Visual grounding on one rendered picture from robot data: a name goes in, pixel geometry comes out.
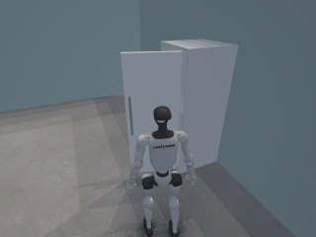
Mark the robot left hand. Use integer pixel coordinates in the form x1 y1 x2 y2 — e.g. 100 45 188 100
126 182 137 197

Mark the robot right hand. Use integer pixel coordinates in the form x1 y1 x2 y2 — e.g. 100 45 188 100
185 174 197 186

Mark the robot right forearm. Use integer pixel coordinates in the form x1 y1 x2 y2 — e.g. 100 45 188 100
185 154 196 176

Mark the robot right upper arm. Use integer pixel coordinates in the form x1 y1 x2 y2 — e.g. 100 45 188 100
175 130 193 163

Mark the robot left forearm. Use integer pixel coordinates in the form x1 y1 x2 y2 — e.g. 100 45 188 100
127 159 140 185

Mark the humanoid robot head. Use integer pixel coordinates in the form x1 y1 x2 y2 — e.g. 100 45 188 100
151 106 175 139

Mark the handle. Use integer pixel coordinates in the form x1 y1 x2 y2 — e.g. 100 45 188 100
127 96 133 135

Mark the fridge door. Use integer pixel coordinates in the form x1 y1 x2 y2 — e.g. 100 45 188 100
120 50 183 173

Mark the robot left upper arm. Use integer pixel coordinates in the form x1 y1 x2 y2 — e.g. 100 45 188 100
133 133 150 169

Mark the robot left foot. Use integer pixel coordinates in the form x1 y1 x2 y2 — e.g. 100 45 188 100
143 217 153 237

